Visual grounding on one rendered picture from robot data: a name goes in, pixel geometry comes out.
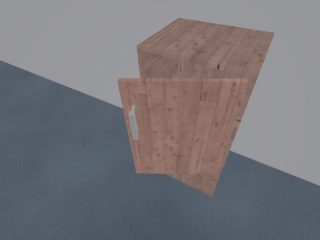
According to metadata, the handle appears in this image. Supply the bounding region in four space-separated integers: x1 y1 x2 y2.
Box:
128 105 139 140

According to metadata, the cupboard door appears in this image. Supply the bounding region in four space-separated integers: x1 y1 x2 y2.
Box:
117 78 249 175

